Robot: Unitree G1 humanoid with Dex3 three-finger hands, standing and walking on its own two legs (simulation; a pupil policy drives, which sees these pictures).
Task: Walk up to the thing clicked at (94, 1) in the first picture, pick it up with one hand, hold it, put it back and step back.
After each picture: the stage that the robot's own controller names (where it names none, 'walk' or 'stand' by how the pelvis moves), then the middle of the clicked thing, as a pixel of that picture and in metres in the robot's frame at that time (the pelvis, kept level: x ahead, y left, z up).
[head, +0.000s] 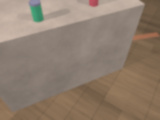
stand; out of the picture +1.06 -0.05 +0.01
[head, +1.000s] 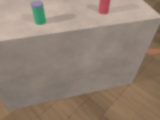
rise first; (104, 3) +0.94 -0.06 +0.03
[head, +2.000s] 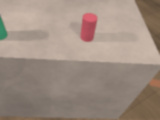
rise first; (88, 28) +0.62 +0.05 +0.04
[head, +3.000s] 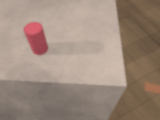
stand; (37, 39) +0.49 +0.22 +0.05
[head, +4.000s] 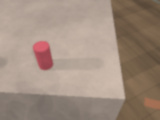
stand; (43, 56) +0.49 +0.20 +0.01
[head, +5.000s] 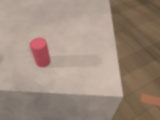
stand; (40, 53) +0.49 +0.20 +0.01
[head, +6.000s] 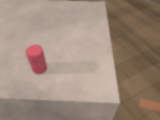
stand; (37, 60) +0.47 +0.21 +0.01
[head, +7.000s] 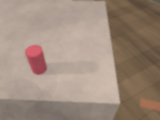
stand; (36, 60) +0.47 +0.22 +0.01
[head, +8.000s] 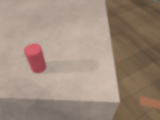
rise first; (36, 59) +0.47 +0.22 +0.01
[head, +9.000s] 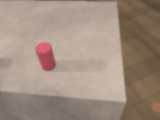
rise first; (46, 57) +0.48 +0.22 +0.01
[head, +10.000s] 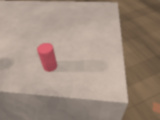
go down; (47, 57) +0.48 +0.21 +0.01
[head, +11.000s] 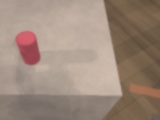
go down; (29, 49) +0.47 +0.19 +0.03
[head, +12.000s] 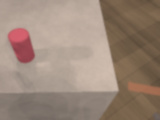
go down; (22, 46) +0.48 +0.20 +0.05
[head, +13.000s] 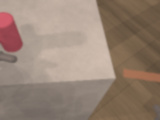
close in; (7, 33) +0.49 +0.22 +0.08
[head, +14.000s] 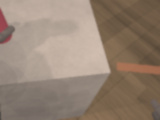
close; out of the picture +0.52 +0.22 +0.09
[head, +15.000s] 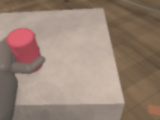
lift; (27, 51) +0.34 +0.17 +0.22
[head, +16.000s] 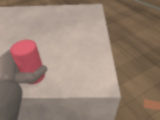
hold; (29, 62) +0.33 +0.17 +0.18
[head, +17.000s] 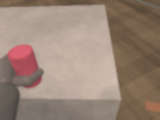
hold; (26, 67) +0.33 +0.19 +0.16
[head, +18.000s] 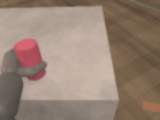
crouch; (31, 60) +0.36 +0.18 +0.16
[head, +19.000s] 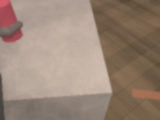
lower; (5, 21) +0.48 +0.22 +0.21
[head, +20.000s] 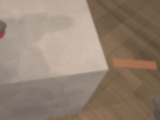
lower; out of the picture +0.53 +0.22 +0.10
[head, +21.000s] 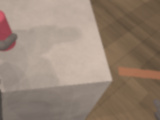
lower; out of the picture +0.50 +0.22 +0.08
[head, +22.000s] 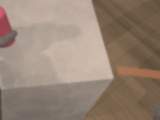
lower; out of the picture +0.50 +0.22 +0.09
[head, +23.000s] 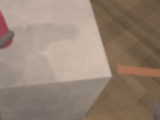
lower; out of the picture +0.50 +0.23 +0.09
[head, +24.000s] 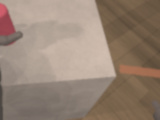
open; (1, 25) +0.50 +0.22 +0.09
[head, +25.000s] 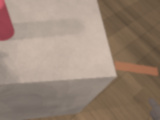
sink last; out of the picture +0.50 +0.22 +0.09
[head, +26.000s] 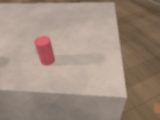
sink last; (45, 51) +0.51 +0.22 +0.06
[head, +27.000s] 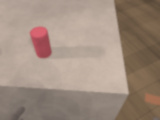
stand; (41, 43) +0.50 +0.21 +0.06
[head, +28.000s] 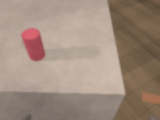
stand; (34, 45) +0.49 +0.22 +0.07
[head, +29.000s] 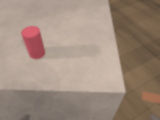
stand; (34, 43) +0.50 +0.21 +0.07
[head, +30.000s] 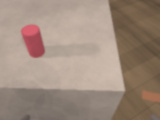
stand; (33, 41) +0.50 +0.22 +0.08
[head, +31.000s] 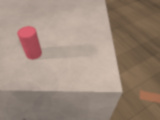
stand; (30, 43) +0.50 +0.22 +0.07
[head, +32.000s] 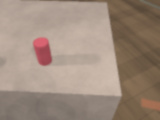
stand; (43, 52) +0.52 +0.21 +0.01
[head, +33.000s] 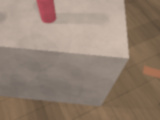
walk; (46, 7) +0.63 +0.18 +0.04
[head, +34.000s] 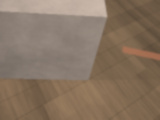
walk; out of the picture +0.87 +0.25 +0.02
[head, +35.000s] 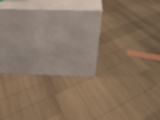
stand; out of the picture +1.12 +0.26 +0.03
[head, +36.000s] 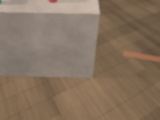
stand; out of the picture +1.12 +0.26 +0.01
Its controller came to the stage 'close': yes
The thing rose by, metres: 0.23
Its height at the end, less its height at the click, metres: +0.00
